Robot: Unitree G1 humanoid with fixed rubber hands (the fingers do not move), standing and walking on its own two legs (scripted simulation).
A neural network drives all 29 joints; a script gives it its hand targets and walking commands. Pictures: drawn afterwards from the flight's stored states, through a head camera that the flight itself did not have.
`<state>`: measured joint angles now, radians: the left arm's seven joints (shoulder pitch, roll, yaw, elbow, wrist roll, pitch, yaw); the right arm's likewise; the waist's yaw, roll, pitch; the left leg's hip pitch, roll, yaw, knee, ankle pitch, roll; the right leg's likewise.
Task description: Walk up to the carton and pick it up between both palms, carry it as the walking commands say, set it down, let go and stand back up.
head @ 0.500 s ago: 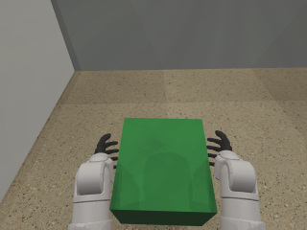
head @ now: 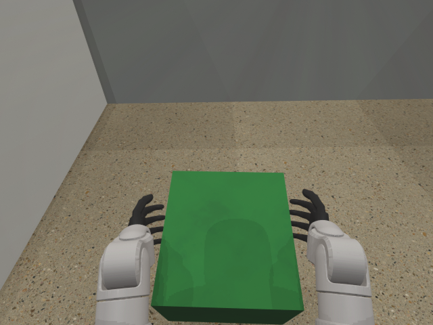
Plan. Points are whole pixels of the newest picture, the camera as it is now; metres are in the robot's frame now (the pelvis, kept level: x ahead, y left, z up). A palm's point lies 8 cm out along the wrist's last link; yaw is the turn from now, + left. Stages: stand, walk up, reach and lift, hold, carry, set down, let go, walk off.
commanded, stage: carry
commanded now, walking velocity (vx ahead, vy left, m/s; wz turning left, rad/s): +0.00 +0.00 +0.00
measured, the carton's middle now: (226, 246) +0.30 +0.00 -0.01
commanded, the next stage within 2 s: hold in 1.14 s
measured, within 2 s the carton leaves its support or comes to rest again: neither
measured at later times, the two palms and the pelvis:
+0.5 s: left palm (143, 239) +0.28 +0.15 +0.06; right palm (317, 235) +0.28 -0.16 +0.06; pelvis +0.00 +0.00 +0.00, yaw +0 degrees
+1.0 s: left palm (141, 243) +0.27 +0.15 +0.05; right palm (314, 239) +0.28 -0.16 +0.05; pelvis +0.00 +0.00 +0.00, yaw +0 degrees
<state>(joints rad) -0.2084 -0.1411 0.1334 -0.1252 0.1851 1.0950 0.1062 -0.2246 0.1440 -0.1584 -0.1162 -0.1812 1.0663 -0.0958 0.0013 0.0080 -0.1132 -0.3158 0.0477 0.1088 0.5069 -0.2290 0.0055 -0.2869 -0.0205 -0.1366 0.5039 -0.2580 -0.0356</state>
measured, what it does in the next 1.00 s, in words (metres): stands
